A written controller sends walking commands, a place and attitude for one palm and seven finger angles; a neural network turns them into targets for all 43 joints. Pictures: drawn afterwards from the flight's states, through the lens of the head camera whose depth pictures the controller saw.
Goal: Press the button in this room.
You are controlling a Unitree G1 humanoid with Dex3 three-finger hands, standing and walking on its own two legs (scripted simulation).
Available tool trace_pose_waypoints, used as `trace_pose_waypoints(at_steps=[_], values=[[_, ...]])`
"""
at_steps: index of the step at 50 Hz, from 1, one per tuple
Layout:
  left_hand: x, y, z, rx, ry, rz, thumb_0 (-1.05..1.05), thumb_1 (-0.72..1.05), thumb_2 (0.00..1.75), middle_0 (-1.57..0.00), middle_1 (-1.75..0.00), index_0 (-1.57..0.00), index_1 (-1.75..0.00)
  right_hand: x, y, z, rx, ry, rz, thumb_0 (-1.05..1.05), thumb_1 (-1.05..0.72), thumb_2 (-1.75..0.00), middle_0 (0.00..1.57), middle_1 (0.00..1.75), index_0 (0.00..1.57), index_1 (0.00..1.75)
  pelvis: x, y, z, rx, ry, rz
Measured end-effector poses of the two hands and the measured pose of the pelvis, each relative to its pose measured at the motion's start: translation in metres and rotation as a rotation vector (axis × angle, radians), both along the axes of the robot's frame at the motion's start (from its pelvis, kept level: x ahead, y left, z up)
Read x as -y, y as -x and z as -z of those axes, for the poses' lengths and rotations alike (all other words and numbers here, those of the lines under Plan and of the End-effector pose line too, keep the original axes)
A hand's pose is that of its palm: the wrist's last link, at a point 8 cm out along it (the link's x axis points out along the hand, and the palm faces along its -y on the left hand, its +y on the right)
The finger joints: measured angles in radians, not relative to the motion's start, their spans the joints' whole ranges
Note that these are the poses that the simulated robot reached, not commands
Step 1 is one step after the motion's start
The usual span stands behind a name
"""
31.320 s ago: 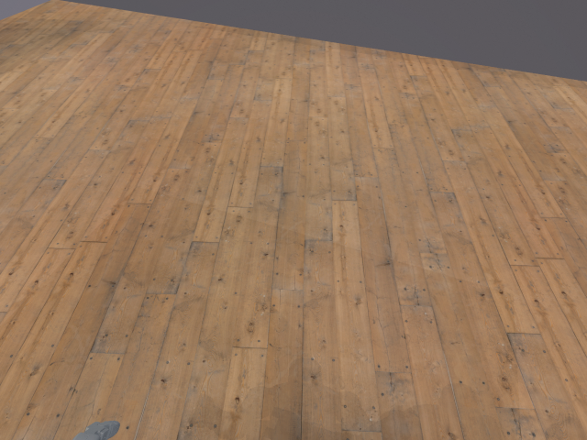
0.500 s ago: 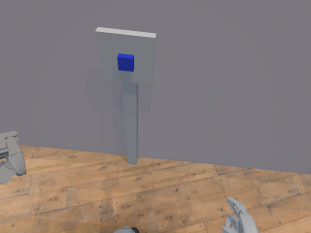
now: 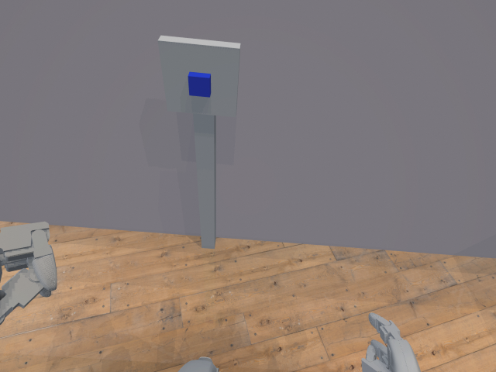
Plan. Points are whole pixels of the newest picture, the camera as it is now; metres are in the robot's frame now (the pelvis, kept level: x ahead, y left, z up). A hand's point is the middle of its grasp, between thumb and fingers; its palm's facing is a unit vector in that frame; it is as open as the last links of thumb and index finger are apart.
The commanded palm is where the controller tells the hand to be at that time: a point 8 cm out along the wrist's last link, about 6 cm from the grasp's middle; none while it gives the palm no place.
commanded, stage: stop stepping back and stand still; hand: left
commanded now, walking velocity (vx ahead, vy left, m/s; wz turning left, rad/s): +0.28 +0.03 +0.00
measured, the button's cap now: (200, 84) +0.73 +0.18 +0.09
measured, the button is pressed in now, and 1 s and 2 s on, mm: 0 0 0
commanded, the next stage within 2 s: let the arm hang, fingers relaxed in 1.14 s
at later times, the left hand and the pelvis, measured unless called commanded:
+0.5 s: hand out of the picture +0.12 +0.26 +0.17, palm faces +0.43 -0.80 -0.42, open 3.1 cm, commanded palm +0.07 +0.29 +0.18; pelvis -0.05 +0.01 +0.00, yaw +2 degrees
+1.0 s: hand out of the picture +0.14 +0.28 +0.16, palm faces +0.41 -0.79 -0.47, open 3.1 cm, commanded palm +0.09 +0.32 +0.18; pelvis -0.03 +0.03 +0.01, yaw +3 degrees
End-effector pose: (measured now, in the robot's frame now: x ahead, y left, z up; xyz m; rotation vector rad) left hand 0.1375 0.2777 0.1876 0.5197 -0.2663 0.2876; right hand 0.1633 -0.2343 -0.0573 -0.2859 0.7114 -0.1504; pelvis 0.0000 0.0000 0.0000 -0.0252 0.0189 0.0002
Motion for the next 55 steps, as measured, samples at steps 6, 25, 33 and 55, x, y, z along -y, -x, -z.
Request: trace_pose_waypoints(at_steps=[6, 25, 33, 55], values=[[-0.025, 0.019, 0.013, 0.075, 0.086, -0.117, 0.01, 0.89, 0.90, -1.31, -1.50, -1.31, -1.50, 0.002, 0.045, 0.010, -0.051, 0.053, 0.039, 0.01, -0.90, -0.90, 0.20, 0.30, 0.20, 0.30, -0.013, 0.012, 0.003, 0.002, 0.014, -0.044], [-0.017, 0.057, 0.003, 0.020, 0.028, -0.104, 0.01, 0.89, 0.90, -1.31, -1.50, -1.31, -1.50, -0.016, 0.079, 0.020, -0.068, -0.046, 0.005, 0.01, -0.90, -0.90, 0.20, 0.30, 0.20, 0.30, -0.011, 0.051, -0.004, 0.025, -0.030, -0.033], [-0.031, 0.046, 0.009, 0.050, 0.026, -0.110, 0.01, 0.89, 0.90, -1.31, -1.50, -1.31, -1.50, -0.016, 0.061, 0.014, -0.010, 0.009, 0.018, 0.01, -0.91, -0.90, 0.20, 0.30, 0.20, 0.30, -0.023, 0.046, 0.005, 0.039, -0.035, -0.054], [-0.040, 0.030, 0.009, -0.068, 0.018, -0.120, 0.02, 0.89, 0.90, -1.31, -1.50, -1.31, -1.50, -0.051, 0.014, 0.008, 0.004, -0.066, -0.050, 0.01, -0.91, -0.90, 0.20, 0.30, 0.20, 0.30, -0.033, 0.028, -0.007, 0.014, -0.020, -0.059]])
